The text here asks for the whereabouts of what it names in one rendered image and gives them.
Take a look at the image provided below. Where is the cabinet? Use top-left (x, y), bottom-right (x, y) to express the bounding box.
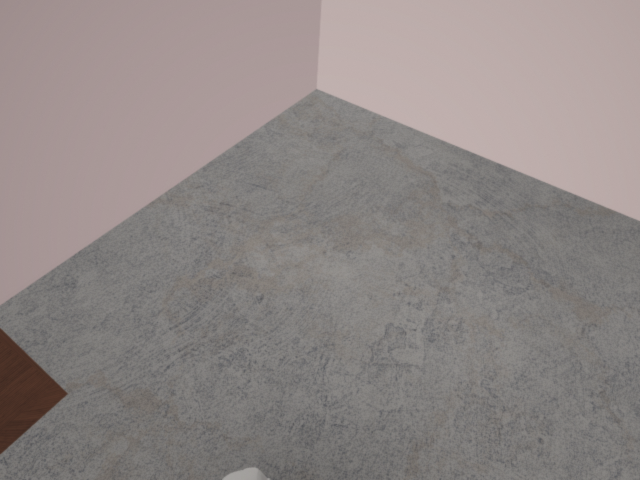
top-left (0, 328), bottom-right (68, 454)

